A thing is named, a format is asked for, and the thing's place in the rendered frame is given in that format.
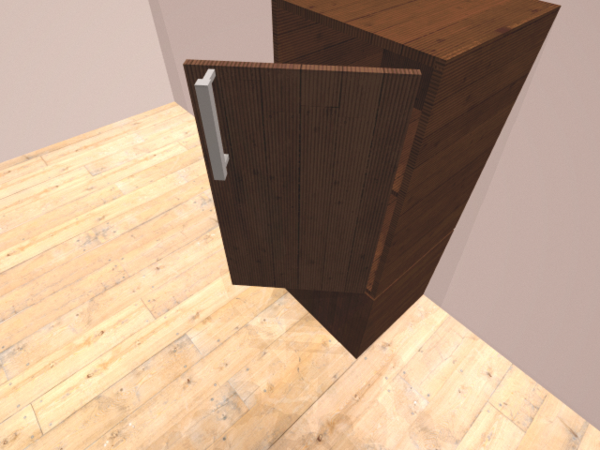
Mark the cupboard door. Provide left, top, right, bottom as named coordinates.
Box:
left=183, top=59, right=422, bottom=293

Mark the handle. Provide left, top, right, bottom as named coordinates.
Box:
left=194, top=69, right=229, bottom=181

